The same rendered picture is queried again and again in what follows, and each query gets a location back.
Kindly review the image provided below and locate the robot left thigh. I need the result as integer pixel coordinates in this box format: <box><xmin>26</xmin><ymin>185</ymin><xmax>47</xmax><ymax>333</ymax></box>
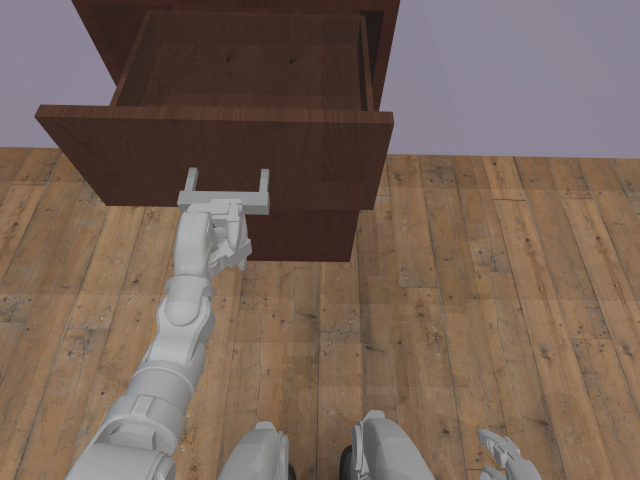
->
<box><xmin>217</xmin><ymin>429</ymin><xmax>289</xmax><ymax>480</ymax></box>

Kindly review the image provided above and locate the handle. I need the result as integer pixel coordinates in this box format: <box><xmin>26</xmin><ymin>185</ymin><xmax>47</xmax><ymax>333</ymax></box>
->
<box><xmin>177</xmin><ymin>167</ymin><xmax>270</xmax><ymax>215</ymax></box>

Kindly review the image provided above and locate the robot right shin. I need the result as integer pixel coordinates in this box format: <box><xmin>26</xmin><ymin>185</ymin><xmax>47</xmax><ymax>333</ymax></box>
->
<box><xmin>350</xmin><ymin>410</ymin><xmax>385</xmax><ymax>480</ymax></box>

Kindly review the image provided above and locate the drawer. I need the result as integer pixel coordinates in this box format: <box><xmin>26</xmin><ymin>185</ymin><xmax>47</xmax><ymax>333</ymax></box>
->
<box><xmin>34</xmin><ymin>10</ymin><xmax>394</xmax><ymax>210</ymax></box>

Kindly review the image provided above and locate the robot left forearm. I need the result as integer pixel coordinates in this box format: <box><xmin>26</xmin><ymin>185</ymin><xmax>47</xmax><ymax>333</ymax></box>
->
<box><xmin>64</xmin><ymin>274</ymin><xmax>216</xmax><ymax>480</ymax></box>

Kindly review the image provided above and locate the cabinet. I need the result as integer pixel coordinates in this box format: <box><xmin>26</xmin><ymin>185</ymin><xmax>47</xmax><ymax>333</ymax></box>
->
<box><xmin>71</xmin><ymin>0</ymin><xmax>400</xmax><ymax>262</ymax></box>

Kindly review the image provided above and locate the left robot upper arm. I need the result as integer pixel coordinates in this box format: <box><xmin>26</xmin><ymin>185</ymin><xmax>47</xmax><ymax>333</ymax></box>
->
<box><xmin>70</xmin><ymin>442</ymin><xmax>176</xmax><ymax>480</ymax></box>

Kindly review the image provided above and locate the right robot hand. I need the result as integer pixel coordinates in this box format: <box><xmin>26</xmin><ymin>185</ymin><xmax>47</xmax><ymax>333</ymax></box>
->
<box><xmin>477</xmin><ymin>428</ymin><xmax>542</xmax><ymax>480</ymax></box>

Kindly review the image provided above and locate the left robot hand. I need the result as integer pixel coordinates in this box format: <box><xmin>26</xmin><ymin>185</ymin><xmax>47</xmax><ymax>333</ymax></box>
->
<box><xmin>174</xmin><ymin>199</ymin><xmax>252</xmax><ymax>282</ymax></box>

